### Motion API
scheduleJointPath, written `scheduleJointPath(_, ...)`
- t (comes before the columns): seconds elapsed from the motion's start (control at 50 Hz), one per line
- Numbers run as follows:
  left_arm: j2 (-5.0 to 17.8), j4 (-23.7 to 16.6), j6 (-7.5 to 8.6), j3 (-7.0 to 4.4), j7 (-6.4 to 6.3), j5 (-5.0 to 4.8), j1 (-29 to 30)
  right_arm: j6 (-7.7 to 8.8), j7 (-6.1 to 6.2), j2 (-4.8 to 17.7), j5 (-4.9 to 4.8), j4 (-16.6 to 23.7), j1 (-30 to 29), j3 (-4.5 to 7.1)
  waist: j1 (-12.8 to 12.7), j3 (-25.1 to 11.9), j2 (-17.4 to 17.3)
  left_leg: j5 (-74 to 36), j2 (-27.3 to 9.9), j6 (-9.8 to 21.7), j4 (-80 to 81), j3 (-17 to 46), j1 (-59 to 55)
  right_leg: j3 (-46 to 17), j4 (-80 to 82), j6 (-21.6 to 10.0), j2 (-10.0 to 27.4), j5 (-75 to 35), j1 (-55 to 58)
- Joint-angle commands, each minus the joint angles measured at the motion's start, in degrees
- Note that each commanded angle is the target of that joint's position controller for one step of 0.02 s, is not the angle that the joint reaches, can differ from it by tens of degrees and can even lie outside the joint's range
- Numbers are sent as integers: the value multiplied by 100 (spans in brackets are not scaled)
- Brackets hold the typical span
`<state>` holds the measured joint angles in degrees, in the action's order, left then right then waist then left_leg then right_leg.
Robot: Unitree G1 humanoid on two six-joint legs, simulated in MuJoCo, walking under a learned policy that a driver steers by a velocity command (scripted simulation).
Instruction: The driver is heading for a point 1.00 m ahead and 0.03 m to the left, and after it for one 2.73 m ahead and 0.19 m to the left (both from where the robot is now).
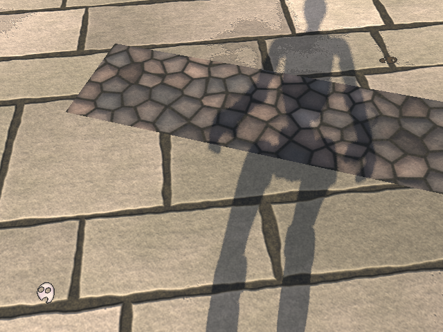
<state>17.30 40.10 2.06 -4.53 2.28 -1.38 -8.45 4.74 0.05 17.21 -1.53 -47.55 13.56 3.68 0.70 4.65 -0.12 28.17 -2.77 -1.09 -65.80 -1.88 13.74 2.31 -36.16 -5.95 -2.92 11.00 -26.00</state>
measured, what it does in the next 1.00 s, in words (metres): walks ahead: left foot, then right foot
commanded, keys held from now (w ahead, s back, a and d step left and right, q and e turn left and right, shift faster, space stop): w+e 0.20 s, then e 0.04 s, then no key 0.54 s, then q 0.22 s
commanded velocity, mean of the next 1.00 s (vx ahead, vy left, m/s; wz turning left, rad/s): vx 0.22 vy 0.00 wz -0.23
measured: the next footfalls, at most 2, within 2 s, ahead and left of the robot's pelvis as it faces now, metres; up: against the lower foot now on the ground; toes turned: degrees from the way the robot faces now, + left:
left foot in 0.38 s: +0.43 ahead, +0.10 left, +0.00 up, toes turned -14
right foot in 0.70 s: +0.33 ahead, -0.13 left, +0.00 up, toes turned -11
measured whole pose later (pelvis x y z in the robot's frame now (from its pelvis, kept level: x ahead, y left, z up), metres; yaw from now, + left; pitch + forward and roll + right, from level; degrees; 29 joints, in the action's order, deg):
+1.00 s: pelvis +0.33 +0.00 +0.01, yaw -10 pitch +0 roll -1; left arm 14.8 42.4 -1.0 -3.3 -3.7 0.5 -12.5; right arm 0.0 -1.1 16.8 -0.6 -47.5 8.3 2.6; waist 0.6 1.8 -1.0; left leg 14.2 1.3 0.6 -36.3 2.5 21.0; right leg 0.6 -35.0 1.1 1.1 20.7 -14.5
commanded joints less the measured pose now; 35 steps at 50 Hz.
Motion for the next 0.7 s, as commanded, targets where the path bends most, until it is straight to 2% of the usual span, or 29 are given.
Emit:
scheduleJointPath(0.02, 716, -180, 158, -198, -39, 15, -750, 382, 23, 707, 96, 705, -581, 103, -357, -867, -63, -700, -288, 218, -392, 662, 2912, -3022, 2102, -1127, 1588, -8, 2927)
scheduleJointPath(0.04, 651, -287, 172, -161, -76, 99, -517, 336, 27, 755, 154, 695, -393, 141, -111, -835, 247, -933, -393, 166, -120, 742, 2469, -2759, 2168, -1160, 1498, -627, 2392)
scheduleJointPath(0.06, 620, -348, 175, -148, -96, 119, -416, 267, 15, 778, 180, 677, -310, 159, -27, -776, 258, -1011, -422, 90, 77, 737, 2224, -2605, 2273, -1161, 1400, -978, 2090)
scheduleJointPath(0.1, 715, -331, 194, -174, -164, 79, -492, 164, 10, 605, 232, 689, -328, 134, 25, -700, 138, -1233, -380, -80, 601, 596, 2071, -2192, 2364, -1147, 1251, -1485, 1696)
scheduleJointPath(0.14, 866, -267, 192, -215, -248, 53, -698, 110, 17, 457, 253, 837, -730, 79, -86, -513, 115, -1839, -272, -247, 1370, 510, 2195, -1907, 2407, -1064, 1103, -1697, 1484)
scheduleJointPath(0.2, 889, -191, 139, -227, -317, 20, -921, 128, -31, 281, 220, 1003, -1342, 0, -335, -403, 341, -3004, 1, -307, 2721, 470, 1855, -1631, 2340, -765, 783, -1155, 1251)
scheduleJointPath(0.24, 922, -107, 78, -244, -346, 23, -1089, 160, -72, 289, 202, 1125, -1678, -6, -456, -318, 431, -3426, 252, -280, 3298, 376, 1528, -1630, 2124, -591, 712, -1538, 1137)
scheduleJointPath(0.3, 788, 27, -21, -215, -403, 20, -1324, 218, -162, 407, 202, 1154, -1687, 39, -498, -507, 552, -3585, 368, -113, 3738, 463, 1337, -1845, 1538, -399, 849, -1827, 1682)
scheduleJointPath(0.34, 714, 19, -66, -197, -448, 63, -1239, 255, -190, 524, 232, 1099, -1469, 92, -367, -622, 663, -3255, 361, 76, 3866, 525, 1214, -2081, 1024, -293, 979, -2220, 2082)
scheduleJointPath(0.36, 667, -22, -76, -183, -456, 71, -1092, 283, -180, 568, 264, 1013, -1159, 122, -182, -737, 699, -3300, 368, 202, 4051, 456, 886, -2094, 668, -195, 916, -2542, 2165)
scheduleJointPath(0.38, 570, -88, -68, -145, -444, 73, -963, 325, -155, 660, 343, 932, -783, 155, 47, -981, 614, -4083, 241, 355, 4341, 384, 190, -1955, 80, -6, 636, -2757, 2085)
scheduleJointPath(0.4, 282, -232, -43, -38, -428, 172, -1145, 357, -134, 995, 485, 937, -305, 201, 106, -1798, -47, -6187, -750, 781, 3787, 1216, -1415, -1778, -1248, 254, 259, -1359, 1306)
scheduleJointPath(0.42, 58, -32, -36, 55, -397, 98, -2251, 245, -141, 1056, 468, 828, 3, 212, -144, -2668, -1471, -7402, -2147, 1987, 3630, 2993, -3106, -1415, -3087, 681, -529, 2852, -133)
scheduleJointPath(0.44, 632, 104, -71, -24, -372, 36, -2476, 141, -187, 809, 214, 780, 129, 180, -87, -2933, -1136, -5497, -2257, 2073, 3906, 3730, -3026, -1615, -3726, 768, -212, 3000, -527)
scheduleJointPath(0.46, 898, 60, -166, -112, -396, -13, -1753, 72, -182, 538, 165, 873, -186, 90, 89, -2159, -635, -4385, -1904, 1806, 4143, 3166, -2358, -1510, -3967, 888, -29, 2595, -782)
scheduleJointPath(0.48, 880, -23, -269, -111, -442, 16, -1265, 2, -175, 311, 218, 888, -552, -23, 50, -1610, -311, -3714, -1584, 1563, 4363, 2632, -1585, -1300, -3726, 953, 139, 2282, -766)
scheduleJointPath(0.5, 794, -92, -366, -103, -467, 76, -1046, -42, -176, 174, 253, 886, -864, -99, -73, -1188, -341, -3283, -1381, 1454, 4576, 2330, -822, -1228, -3302, 992, 322, 2053, -555)
scheduleJointPath(0.52, 624, -105, -439, -75, -464, 89, -1054, -85, -175, 188, 288, 837, -1063, -112, -251, -932, -545, -2949, -1117, 1309, 4797, 1985, -205, -1094, -2637, 995, 486, 1928, -137)
scheduleJointPath(0.54, 432, -54, -468, -23, -469, 102, -1139, -115, -177, 257, 315, 785, -1166, -87, -320, -798, -731, -2968, -854, 1215, 4929, 1595, 229, -846, -1986, 1008, 474, 1860, 304)
scheduleJointPath(0.58, 186, 25, -422, 63, -480, 153, -1174, -143, -146, 391, 313, 694, -1135, -36, -282, -961, -876, -3613, -749, 1290, 4873, 1264, 291, -603, -1055, 1011, 436, 1687, 850)
scheduleJointPath(0.62, 230, 95, -399, 63, -462, 154, -1145, -176, -113, 477, 240, 591, -1010, -16, -241, -1266, -787, -3521, -865, 1361, 4802, 1273, 99, -556, -354, 951, 448, 913, 1281)
scheduleJointPath(0.66, 229, 178, -416, 60, -421, 177, -1134, -237, -92, 458, 177, 562, -1134, -51, -348, -1229, -664, -2292, -778, 1203, 4800, 1185, 375, -426, 512, 807, 385, -9, 1864)
scheduleJointPath(0.68, 247, 143, -426, 64, -407, 238, -981, -249, -98, 338, 174, 518, -1082, -105, -333, -1097, -589, -1402, -637, 980, 4856, 1153, 621, -481, 835, 700, 411, -236, 2092)
scheduleJointPath(0.7, 365, 24, -428, 61, -415, 317, -781, -241, -121, 195, 218, 438, -947, -169, -272, -947, -399, -577, -487, 663, 4843, 1092, 891, -839, 1038, 547, 708, -459, 2233)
